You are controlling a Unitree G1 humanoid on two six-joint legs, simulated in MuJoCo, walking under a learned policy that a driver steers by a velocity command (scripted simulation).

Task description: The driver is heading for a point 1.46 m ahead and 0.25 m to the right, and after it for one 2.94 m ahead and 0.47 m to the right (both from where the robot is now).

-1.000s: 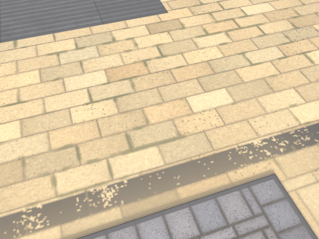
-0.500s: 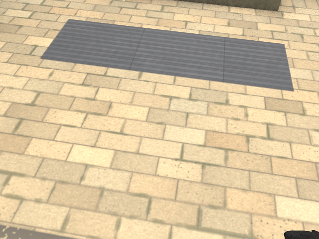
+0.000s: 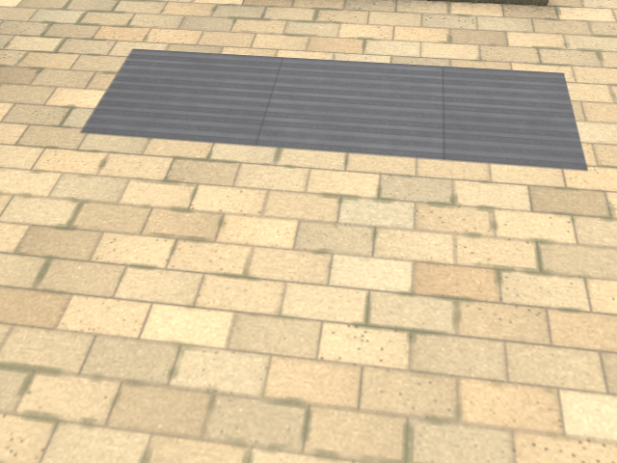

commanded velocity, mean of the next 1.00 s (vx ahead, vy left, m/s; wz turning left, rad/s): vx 0.16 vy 0.00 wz -0.36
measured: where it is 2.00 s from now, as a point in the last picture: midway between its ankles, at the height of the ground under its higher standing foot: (444, 395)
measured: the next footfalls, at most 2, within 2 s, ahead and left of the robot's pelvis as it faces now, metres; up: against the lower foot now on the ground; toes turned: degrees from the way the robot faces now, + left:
left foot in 0.30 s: +0.10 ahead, +0.10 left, +0.00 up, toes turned -20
right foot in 0.62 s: +0.02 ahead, -0.13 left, +0.00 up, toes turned -21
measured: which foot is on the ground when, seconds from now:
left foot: down 0.00-0.00, up 0.02-0.28, down 0.30-0.66, up 0.68-0.98, down 1.00-1.00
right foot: down 0.00-0.28, up 0.30-0.60, down 0.62-1.00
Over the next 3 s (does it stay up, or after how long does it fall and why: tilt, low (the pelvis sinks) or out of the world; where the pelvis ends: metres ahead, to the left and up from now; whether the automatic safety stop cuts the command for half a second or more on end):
stays up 0.87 -0.26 0.00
